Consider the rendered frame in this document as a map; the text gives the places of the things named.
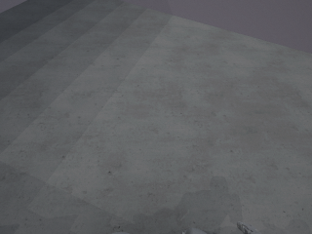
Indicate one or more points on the right robot hand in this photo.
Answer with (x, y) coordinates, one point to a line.
(247, 229)

